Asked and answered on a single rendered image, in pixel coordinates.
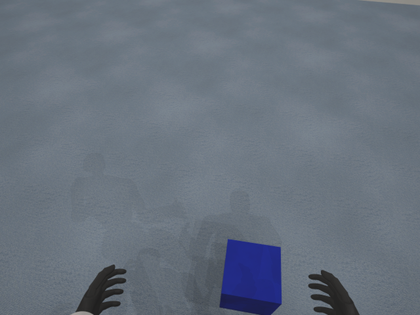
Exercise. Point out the robot left hand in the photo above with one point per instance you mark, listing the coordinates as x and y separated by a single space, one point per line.
92 300

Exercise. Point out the carton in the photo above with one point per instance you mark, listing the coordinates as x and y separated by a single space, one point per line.
252 280

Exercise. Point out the robot right hand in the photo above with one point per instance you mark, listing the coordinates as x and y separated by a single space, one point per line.
339 299

